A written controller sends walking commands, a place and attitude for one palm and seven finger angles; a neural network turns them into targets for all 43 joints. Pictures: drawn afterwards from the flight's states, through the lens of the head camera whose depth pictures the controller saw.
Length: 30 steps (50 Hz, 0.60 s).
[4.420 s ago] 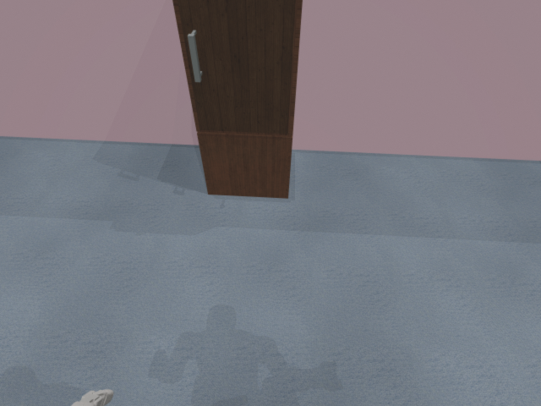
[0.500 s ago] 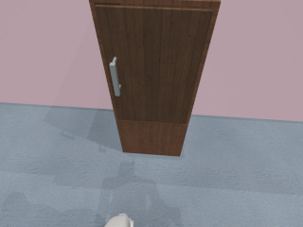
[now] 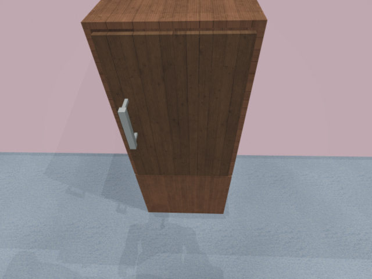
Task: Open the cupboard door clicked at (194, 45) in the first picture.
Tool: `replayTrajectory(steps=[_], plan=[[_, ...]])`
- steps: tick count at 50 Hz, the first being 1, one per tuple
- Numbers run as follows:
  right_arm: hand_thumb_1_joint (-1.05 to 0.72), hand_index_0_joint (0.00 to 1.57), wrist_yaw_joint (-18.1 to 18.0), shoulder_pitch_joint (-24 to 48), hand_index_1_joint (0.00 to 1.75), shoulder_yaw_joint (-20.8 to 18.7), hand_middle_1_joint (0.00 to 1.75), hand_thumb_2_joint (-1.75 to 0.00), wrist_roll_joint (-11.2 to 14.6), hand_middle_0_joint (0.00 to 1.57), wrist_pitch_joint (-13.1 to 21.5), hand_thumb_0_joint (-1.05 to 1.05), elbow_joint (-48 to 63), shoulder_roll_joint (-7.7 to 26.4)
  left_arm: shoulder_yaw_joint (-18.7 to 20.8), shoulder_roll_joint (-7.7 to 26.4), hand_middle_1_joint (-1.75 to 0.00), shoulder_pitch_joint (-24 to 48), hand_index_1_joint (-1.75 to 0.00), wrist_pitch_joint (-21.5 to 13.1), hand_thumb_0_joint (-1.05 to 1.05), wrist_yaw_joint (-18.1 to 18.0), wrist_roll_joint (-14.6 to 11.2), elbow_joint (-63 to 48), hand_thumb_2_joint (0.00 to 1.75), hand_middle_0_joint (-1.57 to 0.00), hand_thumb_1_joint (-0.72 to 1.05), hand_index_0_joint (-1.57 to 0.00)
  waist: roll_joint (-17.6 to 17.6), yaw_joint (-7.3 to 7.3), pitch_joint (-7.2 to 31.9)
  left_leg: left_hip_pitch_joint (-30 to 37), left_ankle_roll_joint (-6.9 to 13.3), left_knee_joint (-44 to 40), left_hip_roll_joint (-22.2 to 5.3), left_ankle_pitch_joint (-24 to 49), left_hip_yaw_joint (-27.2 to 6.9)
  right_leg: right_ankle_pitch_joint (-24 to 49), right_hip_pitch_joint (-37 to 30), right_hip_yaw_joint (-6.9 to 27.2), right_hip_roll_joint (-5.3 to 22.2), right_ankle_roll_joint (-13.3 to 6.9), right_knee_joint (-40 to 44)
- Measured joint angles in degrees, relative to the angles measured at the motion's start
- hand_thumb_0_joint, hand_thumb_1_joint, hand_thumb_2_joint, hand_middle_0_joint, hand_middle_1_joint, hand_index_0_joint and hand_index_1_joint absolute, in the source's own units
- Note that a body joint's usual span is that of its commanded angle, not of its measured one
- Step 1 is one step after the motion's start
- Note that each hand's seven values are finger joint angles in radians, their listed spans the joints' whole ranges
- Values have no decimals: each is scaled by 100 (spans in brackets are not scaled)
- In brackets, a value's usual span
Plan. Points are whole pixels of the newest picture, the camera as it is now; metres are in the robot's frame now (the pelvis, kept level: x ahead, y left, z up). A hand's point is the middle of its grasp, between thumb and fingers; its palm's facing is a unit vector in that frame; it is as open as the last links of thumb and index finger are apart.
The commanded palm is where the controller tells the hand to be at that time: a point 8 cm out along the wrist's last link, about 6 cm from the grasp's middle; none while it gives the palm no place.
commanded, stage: come to a stop and stand still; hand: left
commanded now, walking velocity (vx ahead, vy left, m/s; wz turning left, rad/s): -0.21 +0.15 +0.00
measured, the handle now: (129, 125) +0.54 +0.21 -0.01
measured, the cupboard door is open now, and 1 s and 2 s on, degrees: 0 0 0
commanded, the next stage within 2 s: look again from close up in 1.16 s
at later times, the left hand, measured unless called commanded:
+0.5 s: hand out of the picture -0.04 +0.25 -0.17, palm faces +0.10 -0.98 -0.20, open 7.3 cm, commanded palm none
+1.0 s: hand out of the picture -0.11 +0.21 -0.16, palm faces +0.03 -0.99 -0.16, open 7.3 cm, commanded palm none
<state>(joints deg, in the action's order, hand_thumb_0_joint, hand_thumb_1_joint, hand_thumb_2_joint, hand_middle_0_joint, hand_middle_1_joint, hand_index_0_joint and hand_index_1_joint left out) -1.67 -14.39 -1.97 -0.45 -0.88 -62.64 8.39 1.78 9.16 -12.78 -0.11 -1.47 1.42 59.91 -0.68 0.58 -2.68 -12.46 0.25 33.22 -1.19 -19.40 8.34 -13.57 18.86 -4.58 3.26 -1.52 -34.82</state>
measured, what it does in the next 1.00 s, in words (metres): walks backwards: left foot, then right foot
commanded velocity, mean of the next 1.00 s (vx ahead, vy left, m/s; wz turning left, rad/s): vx -0.01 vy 0.02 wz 0.00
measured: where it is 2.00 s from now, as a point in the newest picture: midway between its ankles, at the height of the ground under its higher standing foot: outside the picture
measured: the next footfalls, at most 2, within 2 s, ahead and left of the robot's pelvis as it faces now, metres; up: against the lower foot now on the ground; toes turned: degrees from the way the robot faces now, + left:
left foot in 0.32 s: -0.03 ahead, +0.15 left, +0.00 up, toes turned +5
right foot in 0.62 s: -0.06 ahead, -0.06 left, +0.00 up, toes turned -2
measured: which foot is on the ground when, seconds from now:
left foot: up 0.00-0.30, down 0.32-1.00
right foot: down 0.00-0.32, up 0.34-0.60, down 0.62-1.00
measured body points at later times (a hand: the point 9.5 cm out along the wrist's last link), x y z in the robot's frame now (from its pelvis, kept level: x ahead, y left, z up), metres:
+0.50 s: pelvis -0.06 +0.06 +0.01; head -0.06 +0.08 +0.46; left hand -0.04 +0.30 -0.15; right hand -0.02 -0.17 -0.13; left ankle -0.07 +0.15 -0.73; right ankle -0.06 -0.08 -0.69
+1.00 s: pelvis -0.10 +0.06 +0.01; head -0.10 +0.06 +0.46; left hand -0.11 +0.26 -0.15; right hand -0.12 -0.16 -0.15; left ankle -0.07 +0.15 -0.73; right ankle -0.10 -0.06 -0.73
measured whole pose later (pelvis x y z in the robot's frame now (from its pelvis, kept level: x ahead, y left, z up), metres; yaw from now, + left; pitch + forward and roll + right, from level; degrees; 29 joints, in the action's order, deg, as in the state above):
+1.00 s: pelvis -0.10 +0.06 +0.01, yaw +0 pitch -2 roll +0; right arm -1.8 -17.4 -0.1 -0.6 -0.4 -66.7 7.2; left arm 0.0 7.0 -16.8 0.4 -1.8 0.5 65.4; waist 0.6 0.2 -1.5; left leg -9.8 1.9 22.1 0.3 -10.4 5.7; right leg -13.7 8.1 -1.8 0.5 -0.4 -23.8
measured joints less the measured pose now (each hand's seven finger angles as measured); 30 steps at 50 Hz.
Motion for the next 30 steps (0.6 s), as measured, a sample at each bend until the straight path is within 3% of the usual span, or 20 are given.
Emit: replayTrajectory(steps=[3,6,8,13,16,20,24,27,30], plan=[[-92,20,7,33,30,-59,30,-90,1,20,-138,1,42,17,6,-45,-30,149,-30,35,0,-22,-5,-76,90,-20,94,-20,-62,26,-70,-383,-70,1052,40,-743,-296,68,7,-99,-21,-73,152],[-91,20,7,99,30,-107,30,-90,0,20,-219,1,84,68,43,-79,-30,322,-30,66,0,-49,2,-181,90,-20,93,-20,-63,-34,-179,-693,-143,2035,108,-981,-544,254,22,-135,-6,-73,366],[-91,20,12,138,30,-132,30,-90,-4,20,-246,1,126,120,63,-94,-30,406,-30,77,0,-54,14,-243,90,-21,93,-20,-58,-67,-224,-747,-201,2203,119,-1019,-627,373,45,-156,31,-39,486],[-91,20,31,225,30,-140,30,-90,-3,20,-203,1,260,200,121,-24,-30,463,-30,112,0,-43,51,-321,90,-21,92,-21,75,-153,-226,-414,-240,1246,52,-881,-628,617,169,-136,156,94,619],[-91,20,38,196,30,-115,30,-90,-11,20,-82,1,352,212,156,77,-30,381,-30,185,0,-19,12,-280,90,-21,91,-21,171,-150,-137,69,-136,-36,5,-69,-563,634,340,-92,199,229,413],[-91,20,25,47,30,-35,30,-90,-94,20,-76,1,357,52,214,223,-30,177,-30,404,0,8,-24,-99,90,-20,91,-20,372,-140,59,166,120,-209,102,74,-437,-596,535,329,49,236,-540],[-91,20,-18,-40,30,68,30,-90,-99,20,-76,1,276,-59,211,263,-30,-55,-30,380,0,37,-3,10,90,-20,91,-20,366,-190,235,247,196,-695,157,362,-398,-711,493,511,-126,249,-1545],[-92,20,-73,6,30,74,30,-90,-91,20,-24,1,207,-43,139,228,-30,-207,-30,310,0,29,-22,108,90,-20,91,-20,353,-215,202,253,251,-891,244,508,-317,-854,41,439,-91,299,-1108],[-93,21,-71,36,30,74,30,-90,-60,20,71,1,166,-11,53,154,-30,-299,-30,248,0,8,-60,234,90,-20,91,-20,318,-180,136,184,270,-880,322,546,-245,-628,-604,356,-67,314,65]])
